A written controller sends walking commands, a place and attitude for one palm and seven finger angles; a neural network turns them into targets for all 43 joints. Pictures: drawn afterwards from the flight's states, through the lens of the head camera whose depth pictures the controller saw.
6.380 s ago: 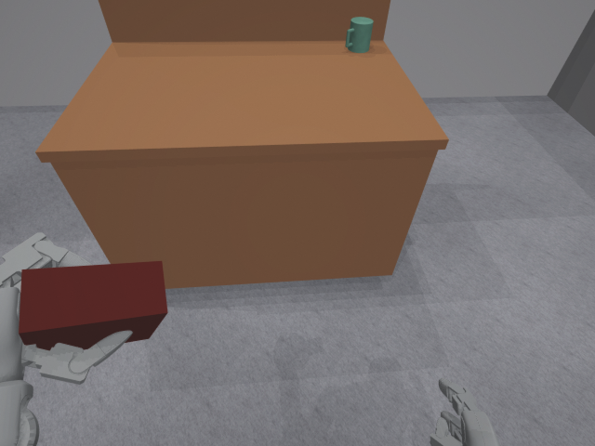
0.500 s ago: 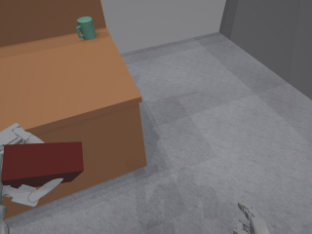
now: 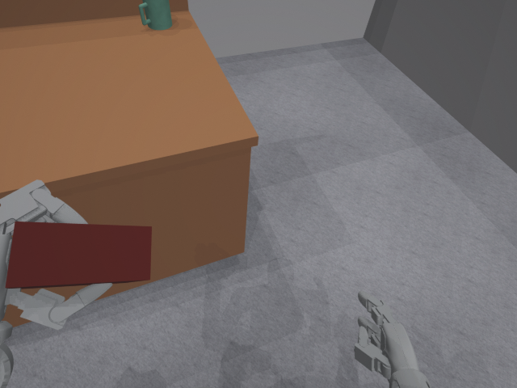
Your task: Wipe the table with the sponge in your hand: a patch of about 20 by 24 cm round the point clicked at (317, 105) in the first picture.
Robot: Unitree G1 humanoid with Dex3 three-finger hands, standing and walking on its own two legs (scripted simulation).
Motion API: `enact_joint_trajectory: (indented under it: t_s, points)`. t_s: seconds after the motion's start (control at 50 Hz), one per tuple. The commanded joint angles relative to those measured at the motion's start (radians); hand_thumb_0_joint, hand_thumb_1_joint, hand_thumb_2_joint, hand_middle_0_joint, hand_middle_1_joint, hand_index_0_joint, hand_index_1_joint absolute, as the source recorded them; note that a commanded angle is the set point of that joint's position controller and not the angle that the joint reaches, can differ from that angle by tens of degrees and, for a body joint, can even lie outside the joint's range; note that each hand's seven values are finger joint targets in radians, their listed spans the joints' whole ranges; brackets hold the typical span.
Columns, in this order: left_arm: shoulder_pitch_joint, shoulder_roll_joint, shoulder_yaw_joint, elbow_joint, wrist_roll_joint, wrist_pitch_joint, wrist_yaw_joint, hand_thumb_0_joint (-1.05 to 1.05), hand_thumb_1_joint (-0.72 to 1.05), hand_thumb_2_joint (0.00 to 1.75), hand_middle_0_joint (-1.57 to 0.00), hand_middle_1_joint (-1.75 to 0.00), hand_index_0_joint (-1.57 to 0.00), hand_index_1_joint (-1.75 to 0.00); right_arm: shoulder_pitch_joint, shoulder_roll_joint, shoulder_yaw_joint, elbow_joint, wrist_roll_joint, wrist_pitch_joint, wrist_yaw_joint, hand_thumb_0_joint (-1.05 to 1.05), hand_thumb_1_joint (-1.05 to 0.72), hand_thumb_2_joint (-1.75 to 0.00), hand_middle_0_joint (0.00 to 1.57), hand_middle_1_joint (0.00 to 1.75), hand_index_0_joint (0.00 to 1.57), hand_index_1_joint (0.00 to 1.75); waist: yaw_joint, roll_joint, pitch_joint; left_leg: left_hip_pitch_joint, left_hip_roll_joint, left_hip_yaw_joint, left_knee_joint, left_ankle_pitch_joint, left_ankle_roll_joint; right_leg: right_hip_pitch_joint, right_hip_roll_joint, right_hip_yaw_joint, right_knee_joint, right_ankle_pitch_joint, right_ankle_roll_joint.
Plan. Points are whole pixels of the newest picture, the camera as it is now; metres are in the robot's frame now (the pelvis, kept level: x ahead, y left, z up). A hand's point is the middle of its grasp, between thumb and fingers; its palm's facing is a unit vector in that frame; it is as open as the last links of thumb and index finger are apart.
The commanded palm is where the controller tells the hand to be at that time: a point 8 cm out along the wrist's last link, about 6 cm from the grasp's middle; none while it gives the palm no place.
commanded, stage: shuffle to correct the standing spot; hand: left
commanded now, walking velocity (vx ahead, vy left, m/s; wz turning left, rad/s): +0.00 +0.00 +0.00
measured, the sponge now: (100, 258) +0.23 +0.20 +0.15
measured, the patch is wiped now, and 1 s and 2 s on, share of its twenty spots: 0.00 0.00 0.00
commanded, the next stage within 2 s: none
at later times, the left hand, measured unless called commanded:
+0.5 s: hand out of the picture +0.23 +0.31 +0.17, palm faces +0.43 -0.83 -0.35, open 9.4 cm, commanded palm +0.15 +0.33 +0.18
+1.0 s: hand (24, 182) +0.31 +0.30 +0.17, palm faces +0.35 -0.85 -0.39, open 9.3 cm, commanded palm +0.25 +0.35 +0.18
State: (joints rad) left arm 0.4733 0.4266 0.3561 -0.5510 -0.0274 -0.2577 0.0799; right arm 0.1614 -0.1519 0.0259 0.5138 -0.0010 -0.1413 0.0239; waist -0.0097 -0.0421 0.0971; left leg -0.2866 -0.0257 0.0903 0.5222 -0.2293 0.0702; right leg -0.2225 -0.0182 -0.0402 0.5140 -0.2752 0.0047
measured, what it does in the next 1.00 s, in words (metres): walks ahead: left foot, then right foot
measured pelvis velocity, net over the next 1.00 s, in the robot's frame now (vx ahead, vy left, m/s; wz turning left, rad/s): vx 0.08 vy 0.08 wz -0.05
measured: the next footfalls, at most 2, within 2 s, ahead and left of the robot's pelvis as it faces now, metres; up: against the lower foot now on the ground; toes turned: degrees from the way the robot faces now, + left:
left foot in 0.40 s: +0.05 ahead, +0.15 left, +0.00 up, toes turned +0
right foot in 0.72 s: +0.10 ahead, -0.04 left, +0.00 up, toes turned -8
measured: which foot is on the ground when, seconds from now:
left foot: down 0.00-0.24, up 0.26-0.38, down 0.40-0.72, up 0.74-0.98, down 1.00-1.00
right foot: down 0.00-0.40, up 0.42-0.70, down 0.72-1.00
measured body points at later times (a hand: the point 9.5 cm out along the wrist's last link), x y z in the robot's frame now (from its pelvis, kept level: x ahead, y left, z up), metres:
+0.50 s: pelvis -0.01 +0.05 -0.01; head +0.00 +0.07 +0.44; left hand +0.20 +0.35 +0.19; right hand +0.16 -0.18 -0.07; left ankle +0.01 +0.15 -0.73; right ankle -0.01 -0.08 -0.67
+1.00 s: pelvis +0.08 +0.08 -0.01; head +0.09 +0.08 +0.44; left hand +0.28 +0.35 +0.19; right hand +0.23 -0.19 -0.09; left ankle +0.14 +0.23 -0.74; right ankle +0.07 -0.03 -0.73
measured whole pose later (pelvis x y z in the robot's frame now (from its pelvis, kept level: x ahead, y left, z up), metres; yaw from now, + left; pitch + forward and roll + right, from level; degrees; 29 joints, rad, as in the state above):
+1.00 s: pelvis +0.08 +0.08 -0.01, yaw -3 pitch -1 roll +1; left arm 0.43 0.35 0.36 -0.51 -0.02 -0.22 0.11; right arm 0.25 -0.27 -0.03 0.59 -0.01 -0.13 -0.04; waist 0.02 -0.03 0.04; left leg -0.35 0.08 0.04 0.61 -0.26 0.03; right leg -0.28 -0.06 -0.08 0.69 -0.39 -0.01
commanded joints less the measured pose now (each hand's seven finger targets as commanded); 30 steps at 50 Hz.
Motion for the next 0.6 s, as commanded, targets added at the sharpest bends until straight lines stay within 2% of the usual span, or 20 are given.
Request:
enact_joint_trajectory:
  t_s: [0.0, 0.04, 0.1, 0.16, 0.18, 0.2, 0.22, 0.24, 0.26, 0.28, 0.3, 0.32, 0.34, 0.36, 0.38, 0.4, 0.42, 0.46, 0.5, 0.58]
  points:
    - [-0.11, 0.156, 0.206, -0.116, -0.042, -0.042, 0.049, 0.0, 0.1, 1.3, -1.2, -1.6, -1.2, -1.6, -0.056, -0.163, -0.056, -0.134, 0.004, -0.031, -0.045, 0.0, -0.9, -0.9, 0.2, 0.3, 0.2, 0.3, 0.026, 0.044, -0.221, 0.078, 0.115, -0.155, -0.133, 0.199, -0.065, 0.088, -0.026, 0.064, -0.114, 0.185, -0.041]
    - [-0.123, 0.111, 0.143, -0.063, -0.033, -0.031, 0.038, 0.0, 0.1, 1.3, -1.2, -1.6, -1.2, -1.6, -0.044, -0.182, -0.064, -0.111, -0.004, -0.03, -0.046, 0.0, -0.9, -0.9, 0.2, 0.3, 0.2, 0.3, 0.022, 0.104, -0.229, 0.097, 0.119, -0.161, -0.166, 0.01, -0.05, 0.053, -0.017, 0.06, -0.11, 0.042, -0.045]
    - [-0.198, 0.042, 0.034, -0.061, -0.016, -0.009, 0.028, 0.0, 0.1, 1.3, -1.2, -1.6, -1.2, -1.6, -0.068, -0.186, -0.061, -0.124, -0.007, -0.029, -0.051, 0.0, -0.9, -0.9, 0.2, 0.3, 0.2, 0.3, 0.024, 0.23, -0.155, -0.011, 0.129, -0.214, -0.313, -0.442, -0.031, 0.024, 0.033, 0.0, -0.05, -0.18, -0.052]
    - [-0.24, 0.047, 0.006, -0.05, 0.008, 0.008, 0.037, 0.0, 0.1, 1.3, -1.2, -1.6, -1.2, -1.6, -0.061, -0.189, -0.061, -0.125, -0.004, -0.022, -0.053, 0.0, -0.9, -0.9, 0.2, 0.3, 0.2, 0.3, 0.036, 0.186, -0.135, -0.14, 0.116, -0.214, -0.289, -0.494, -0.023, 0.117, 0.046, -0.032, -0.024, -0.17, -0.064]
    - [-0.23, 0.067, 0.019, -0.053, 0.012, 0.007, 0.041, 0.0, 0.1, 1.3, -1.2, -1.6, -1.2, -1.6, -0.064, -0.185, -0.063, -0.125, -0.008, -0.018, -0.055, 0.0, -0.9, -0.9, 0.2, 0.3, 0.2, 0.3, 0.047, 0.102, -0.149, -0.166, 0.077, -0.176, -0.183, -0.446, -0.029, 0.15, 0.016, 0.014, -0.074, -0.188, -0.081]
    - [-0.232, 0.111, 0.058, -0.074, 0.014, 0.003, 0.045, 0.0, 0.1, 1.3, -1.2, -1.6, -1.2, -1.6, -0.07, -0.185, -0.065, -0.129, -0.015, -0.012, -0.055, 0.0, -0.9, -0.9, 0.2, 0.3, 0.2, 0.3, 0.049, 0.011, -0.156, -0.151, 0.023, -0.11, -0.003, -0.351, -0.04, 0.1, -0.061, 0.164, -0.154, -0.287, -0.128]
    - [-0.24, 0.11, 0.05, -0.09, 0.014, -0.004, 0.043, 0.0, 0.1, 1.3, -1.2, -1.6, -1.2, -1.6, -0.065, -0.179, -0.065, -0.121, -0.015, -0.005, -0.054, 0.0, -0.9, -0.9, 0.2, 0.3, 0.2, 0.3, 0.046, -0.114, -0.122, -0.155, -0.008, -0.072, 0.267, -0.22, -0.043, -0.016, -0.211, 0.399, -0.277, -0.446, -0.205]
    - [-0.275, 0.122, 0.064, -0.138, 0.007, -0.01, 0.049, 0.0, 0.1, 1.3, -1.2, -1.6, -1.2, -1.6, -0.062, -0.189, -0.071, -0.116, -0.009, -0.005, -0.055, 0.0, -0.9, -0.9, 0.2, 0.3, 0.2, 0.3, 0.045, -0.187, -0.082, -0.215, 0.007, -0.091, 0.481, -0.184, -0.051, -0.081, -0.341, 0.578, -0.353, -0.483, -0.281]
    - [-0.315, 0.136, 0.082, -0.194, 0.003, -0.017, 0.06, 0.0, 0.1, 1.3, -1.2, -1.6, -1.2, -1.6, -0.06, -0.198, -0.069, -0.107, -0.01, -0.011, -0.055, 0.0, -0.9, -0.9, 0.2, 0.3, 0.2, 0.3, 0.035, -0.139, -0.066, -0.276, 0.054, -0.152, 0.55, -0.183, -0.054, -0.078, -0.374, 0.609, -0.345, -0.365, -0.311]
    - [-0.307, 0.138, 0.098, -0.197, 0.006, -0.021, 0.067, 0.0, 0.1, 1.3, -1.2, -1.6, -1.2, -1.6, -0.034, -0.195, -0.065, -0.089, -0.013, -0.016, -0.052, 0.0, -0.9, -0.9, 0.2, 0.3, 0.2, 0.3, 0.022, -0.096, -0.092, -0.259, 0.101, -0.204, 0.48, -0.197, -0.047, -0.07, -0.36, 0.555, -0.281, -0.241, -0.3]
    - [-0.332, 0.161, 0.119, -0.193, 0.007, -0.025, 0.069, 0.0, 0.1, 1.3, -1.2, -1.6, -1.2, -1.6, -0.034, -0.178, -0.056, -0.078, -0.016, -0.014, -0.046, 0.0, -0.9, -0.9, 0.2, 0.3, 0.2, 0.3, 0.013, -0.042, -0.122, -0.149, 0.13, -0.211, 0.315, -0.226, -0.038, -0.127, -0.324, 0.475, -0.205, -0.266, -0.252]
    - [-0.306, 0.115, 0.085, -0.135, 0.011, -0.018, 0.063, 0.0, 0.1, 1.3, -1.2, -1.6, -1.2, -1.6, -0.001, -0.157, -0.052, -0.062, -0.008, -0.004, -0.049, 0.0, -0.9, -0.9, 0.2, 0.3, 0.2, 0.3, -0.003, 0.017, -0.125, 0.039, 0.1, -0.15, 0.138, -0.182, -0.038, -0.256, -0.235, 0.336, -0.127, -0.321, -0.189]
    - [-0.314, 0.104, 0.075, -0.129, 0.007, -0.019, 0.057, 0.0, 0.1, 1.3, -1.2, -1.6, -1.2, -1.6, 0.009, -0.168, -0.055, -0.058, 0.0, -0.006, -0.058, 0.0, -0.9, -0.9, 0.2, 0.3, 0.2, 0.3, -0.011, 0.119, -0.141, 0.187, 0.036, -0.097, 0.005, -0.165, -0.045, -0.315, -0.098, 0.184, 0.018, -0.322, -0.135]
    - [-0.318, 0.084, 0.071, -0.115, -0.003, -0.026, 0.055, 0.0, 0.1, 1.3, -1.2, -1.6, -1.2, -1.6, 0.01, -0.2, -0.062, -0.056, 0.002, -0.017, -0.066, 0.0, -0.9, -0.9, 0.2, 0.3, 0.2, 0.3, -0.022, 0.365, -0.142, 0.279, 0.118, -0.291, -0.19, -0.268, -0.007, -0.407, 0.047, 0.066, 0.298, -0.276, -0.077]
    - [-0.37, 0.088, 0.065, -0.165, 0.002, -0.037, 0.062, 0.0, 0.1, 1.3, -1.2, -1.6, -1.2, -1.6, -0.005, -0.211, -0.073, -0.08, 0.004, -0.031, -0.064, 0.0, -0.9, -0.9, 0.2, 0.3, 0.2, 0.3, -0.018, 0.56, -0.144, 0.305, 0.31, -0.605, -0.304, -0.25, 0.08, -0.528, 0.119, -0.007, 0.579, -0.337, -0.028]
    - [-0.396, 0.122, 0.082, -0.147, 0.011, -0.052, 0.064, 0.0, 0.1, 1.3, -1.2, -1.6, -1.2, -1.6, -0.031, -0.173, -0.07, -0.103, 0.006, -0.05, -0.066, 0.0, -0.9, -0.9, 0.2, 0.3, 0.2, 0.3, -0.018, 0.446, -0.086, 0.208, 0.356, -0.659, -0.325, -0.226, 0.168, -0.548, 0.084, 0.076, 0.712, -0.281, -0.034]
    - [-0.31, 0.142, 0.125, -0.043, 0.015, -0.057, 0.053, 0.0, 0.1, 1.3, -1.2, -1.6, -1.2, -1.6, 0.0, -0.179, -0.079, -0.072, 0.003, -0.057, -0.057, 0.0, -0.9, -0.9, 0.2, 0.3, 0.2, 0.3, 0.002, 0.21, -0.118, 0.195, 0.354, -0.599, -0.296, -0.207, 0.201, -0.545, 0.043, 0.105, 0.738, -0.186, -0.032]
    - [-0.223, 0.111, 0.102, -0.082, 0.014, -0.038, 0.042, 0.0, 0.1, 1.3, -1.2, -1.6, -1.2, -1.6, 0.007, -0.193, -0.091, -0.079, 0.004, -0.052, -0.041, 0.0, -0.9, -0.9, 0.2, 0.3, 0.2, 0.3, 0.001, 0.109, -0.131, 0.149, 0.321, -0.514, -0.241, -0.025, 0.201, -0.508, -0.006, 0.095, 0.718, -0.133, -0.02]
    - [-0.184, 0.092, 0.087, -0.133, 0.015, -0.04, 0.032, 0.0, 0.1, 1.3, -1.2, -1.6, -1.2, -1.6, -0.015, -0.193, -0.086, -0.08, 0.01, -0.06, -0.033, 0.0, -0.9, -0.9, 0.2, 0.3, 0.2, 0.3, 0.015, 0.18, -0.151, 0.135, 0.257, -0.344, -0.217, 0.095, 0.154, -0.449, -0.017, 0.044, 0.607, -0.056, -0.015]
    - [-0.046, 0.134, 0.132, -0.173, 0.006, -0.032, 0.039, 0.0, 0.1, 1.3, -1.2, -1.6, -1.2, -1.6, 0.008, -0.185, -0.073, -0.093, 0.007, -0.06, -0.031, 0.0, -0.9, -0.9, 0.2, 0.3, 0.2, 0.3, 0.019, 0.219, -0.213, 0.047, 0.218, -0.214, -0.185, 0.135, 0.099, -0.164, 0.01, -0.056, 0.249, -0.029, -0.015]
